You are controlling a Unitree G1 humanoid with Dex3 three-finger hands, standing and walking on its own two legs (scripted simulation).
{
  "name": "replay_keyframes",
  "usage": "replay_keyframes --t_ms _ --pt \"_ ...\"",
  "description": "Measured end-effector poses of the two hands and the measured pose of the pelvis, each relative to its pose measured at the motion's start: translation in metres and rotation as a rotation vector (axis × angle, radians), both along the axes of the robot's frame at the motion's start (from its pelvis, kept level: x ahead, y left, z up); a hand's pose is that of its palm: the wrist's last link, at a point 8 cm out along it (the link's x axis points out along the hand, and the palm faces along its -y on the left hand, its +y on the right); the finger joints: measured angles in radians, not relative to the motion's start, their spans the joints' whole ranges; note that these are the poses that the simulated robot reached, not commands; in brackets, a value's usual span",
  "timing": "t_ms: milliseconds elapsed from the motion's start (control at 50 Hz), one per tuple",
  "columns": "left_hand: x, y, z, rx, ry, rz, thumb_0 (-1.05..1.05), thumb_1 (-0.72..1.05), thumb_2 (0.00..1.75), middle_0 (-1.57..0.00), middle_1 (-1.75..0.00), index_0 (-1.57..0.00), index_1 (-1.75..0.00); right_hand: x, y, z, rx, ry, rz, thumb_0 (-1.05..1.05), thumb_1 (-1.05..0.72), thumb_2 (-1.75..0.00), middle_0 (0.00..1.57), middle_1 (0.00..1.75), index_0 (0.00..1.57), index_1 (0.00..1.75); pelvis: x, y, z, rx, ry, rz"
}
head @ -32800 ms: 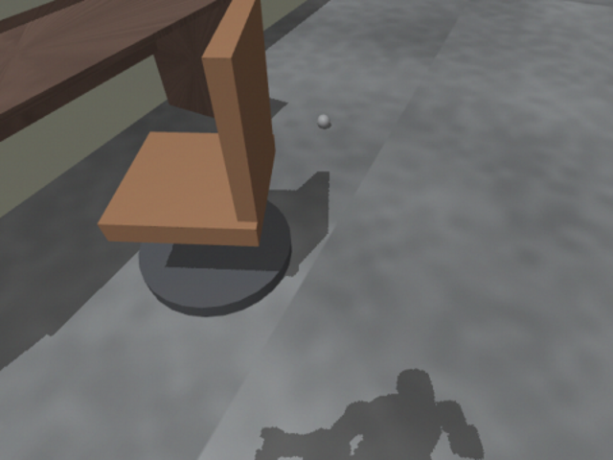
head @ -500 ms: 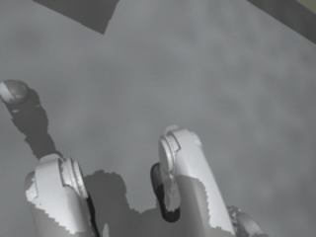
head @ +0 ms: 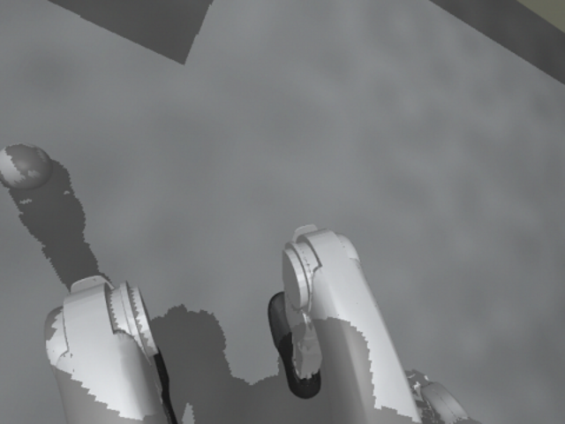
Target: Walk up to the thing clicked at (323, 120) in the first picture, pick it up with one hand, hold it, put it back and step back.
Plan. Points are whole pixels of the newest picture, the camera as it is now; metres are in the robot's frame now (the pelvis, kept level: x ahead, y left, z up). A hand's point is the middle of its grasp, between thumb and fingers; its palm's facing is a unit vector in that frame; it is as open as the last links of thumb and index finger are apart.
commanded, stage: rise first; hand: left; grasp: from above
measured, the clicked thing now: (25, 166) +0.51 +0.30 -0.29
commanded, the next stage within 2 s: approach in 0.12 s
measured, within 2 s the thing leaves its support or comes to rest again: neither
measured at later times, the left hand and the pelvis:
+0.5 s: hand out of the picture +0.49 +0.31 -0.16, palm faces -0.43 -0.07 -0.90, open 14.0 cm; pelvis +0.00 +0.00 +0.00, yaw +0 degrees
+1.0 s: hand out of the picture +0.49 +0.31 -0.18, palm faces -0.49 -0.10 -0.87, open 14.0 cm; pelvis +0.00 -0.01 +0.00, yaw +0 degrees
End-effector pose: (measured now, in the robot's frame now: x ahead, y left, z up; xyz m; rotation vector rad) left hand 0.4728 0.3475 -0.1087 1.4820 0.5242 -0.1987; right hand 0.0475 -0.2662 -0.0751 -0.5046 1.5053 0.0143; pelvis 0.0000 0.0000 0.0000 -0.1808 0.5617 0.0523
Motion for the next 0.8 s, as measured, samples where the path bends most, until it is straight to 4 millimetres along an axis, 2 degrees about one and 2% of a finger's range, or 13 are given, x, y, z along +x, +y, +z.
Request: replay_keyframes --t_ms 360,440,520,660,740,800 --pt "0.000 -0.003 0.004 0.015 0.008 -0.024 0.00 -0.54 1.01 -0.11 -1.02 -0.11 -1.03 0.001 0.000 0.001 -0.003 -0.022 0.001 0.00 -0.91 -0.90 0.20 0.30 0.20 0.30 -0.002 0.000 0.000 0.002 -0.001 0.004" --pt "0.008 -0.016 0.003 0.006 0.002 -0.052 0.00 -0.53 1.00 -0.10 -1.05 -0.11 -1.05 -0.002 0.001 0.003 -0.003 -0.018 0.001 0.00 -0.91 -0.90 0.20 0.30 0.20 0.30 -0.003 0.000 0.000 0.006 0.002 0.005" --pt "0.024 -0.039 0.002 -0.005 -0.021 -0.089 0.00 -0.53 1.00 -0.10 -1.07 -0.10 -1.06 -0.007 0.001 0.006 -0.015 -0.019 -0.007 0.00 -0.91 -0.90 0.20 0.30 0.20 0.30 -0.002 -0.001 0.000 0.005 0.007 0.002" --pt "0.052 -0.075 0.000 -0.009 -0.070 -0.071 0.00 -0.53 1.00 -0.09 -1.08 -0.10 -1.07 -0.026 0.001 0.011 -0.024 -0.018 -0.044 0.00 -0.91 -0.90 0.20 0.30 0.20 0.30 -0.001 -0.002 -0.002 0.003 0.017 -0.011" --pt "0.055 -0.083 -0.004 0.013 -0.056 -0.043 0.00 -0.53 1.00 -0.09 -1.07 -0.10 -1.06 -0.038 0.003 0.010 -0.006 -0.003 -0.079 0.00 -0.91 -0.90 0.20 0.30 0.20 0.30 0.000 -0.003 -0.002 0.009 0.021 -0.018" --pt "0.050 -0.080 -0.007 0.023 -0.035 -0.007 0.00 -0.53 1.01 -0.10 -1.06 -0.10 -1.05 -0.044 0.005 0.007 0.016 0.010 -0.099 0.00 -0.91 -0.90 0.20 0.30 0.20 0.30 0.000 -0.004 -0.001 0.014 0.021 -0.023"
